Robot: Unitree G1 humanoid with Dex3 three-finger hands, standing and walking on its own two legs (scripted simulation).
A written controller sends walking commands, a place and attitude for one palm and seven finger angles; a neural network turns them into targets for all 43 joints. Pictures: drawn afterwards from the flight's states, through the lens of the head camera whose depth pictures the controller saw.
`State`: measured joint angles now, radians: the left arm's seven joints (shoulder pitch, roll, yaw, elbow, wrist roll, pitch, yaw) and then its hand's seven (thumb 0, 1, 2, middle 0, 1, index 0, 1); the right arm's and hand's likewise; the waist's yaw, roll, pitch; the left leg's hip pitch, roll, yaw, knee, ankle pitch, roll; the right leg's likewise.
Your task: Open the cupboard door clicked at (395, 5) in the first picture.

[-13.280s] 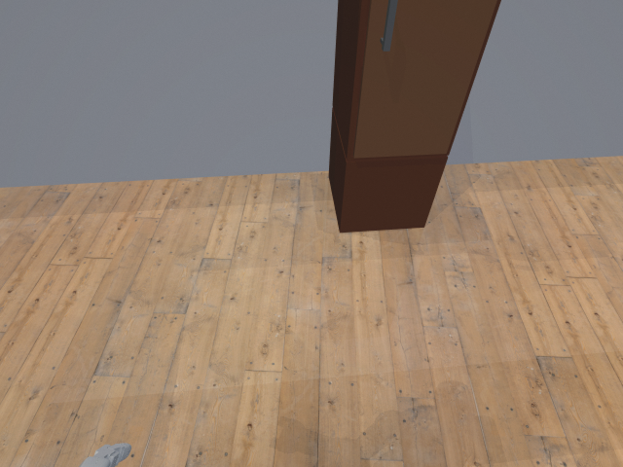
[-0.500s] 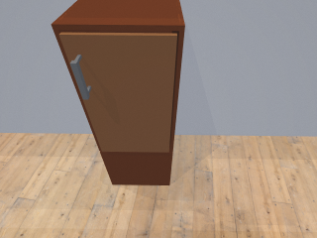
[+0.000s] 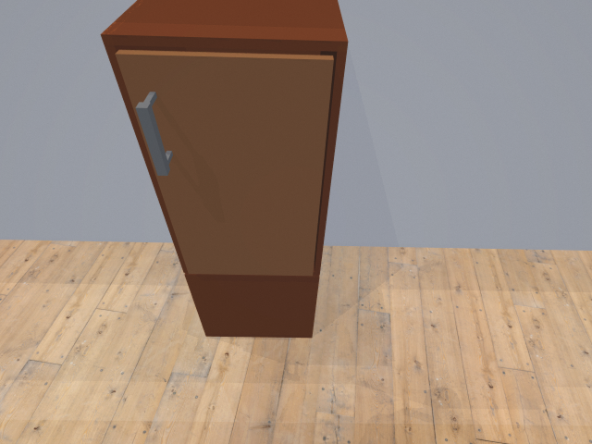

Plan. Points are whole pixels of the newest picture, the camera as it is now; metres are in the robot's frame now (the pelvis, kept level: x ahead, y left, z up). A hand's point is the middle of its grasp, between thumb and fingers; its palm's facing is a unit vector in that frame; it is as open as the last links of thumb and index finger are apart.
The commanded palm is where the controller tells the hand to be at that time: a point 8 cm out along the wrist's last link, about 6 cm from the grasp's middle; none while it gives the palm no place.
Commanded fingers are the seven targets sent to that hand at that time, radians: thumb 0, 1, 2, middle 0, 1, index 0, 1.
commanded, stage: look again from close up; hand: left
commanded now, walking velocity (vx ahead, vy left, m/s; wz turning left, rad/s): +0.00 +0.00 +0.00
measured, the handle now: (157, 135) +0.58 +0.28 +0.12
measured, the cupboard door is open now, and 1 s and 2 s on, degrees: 0 0 0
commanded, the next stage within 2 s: shuffle to correct the standing spot in 0.36 s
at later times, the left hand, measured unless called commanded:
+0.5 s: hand out of the picture -0.01 +0.16 -0.18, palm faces +0.04 -0.99 -0.13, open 7.4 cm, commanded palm none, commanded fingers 0.00 0.90 0.90 -0.20 -0.30 -0.20 -0.30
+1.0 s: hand out of the picture +0.05 +0.21 -0.19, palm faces +0.05 -0.98 -0.18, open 7.3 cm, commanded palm none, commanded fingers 0.00 0.90 0.90 -0.20 -0.30 -0.20 -0.30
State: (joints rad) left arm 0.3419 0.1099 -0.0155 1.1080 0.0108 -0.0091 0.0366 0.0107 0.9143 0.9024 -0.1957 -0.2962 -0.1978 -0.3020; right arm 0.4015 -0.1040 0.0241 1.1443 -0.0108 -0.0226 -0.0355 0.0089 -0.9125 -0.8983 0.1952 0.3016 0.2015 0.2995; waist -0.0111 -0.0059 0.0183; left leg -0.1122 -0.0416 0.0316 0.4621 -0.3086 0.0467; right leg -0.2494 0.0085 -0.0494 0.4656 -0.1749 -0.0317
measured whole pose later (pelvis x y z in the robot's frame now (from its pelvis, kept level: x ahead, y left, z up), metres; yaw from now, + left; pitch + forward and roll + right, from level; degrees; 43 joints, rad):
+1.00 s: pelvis +0.04 +0.04 +0.00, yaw +0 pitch -2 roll -1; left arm 0.28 0.14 0.02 1.08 0.01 0.01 0.05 0.02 0.93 0.90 -0.19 -0.30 -0.20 -0.30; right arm 0.38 -0.08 0.02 1.13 -0.01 -0.04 -0.06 0.01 -0.91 -0.90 0.20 0.30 0.20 0.30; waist -0.01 -0.02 0.06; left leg -0.04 -0.09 0.05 0.44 -0.36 0.11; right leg -0.21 -0.04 -0.03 0.53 -0.27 0.01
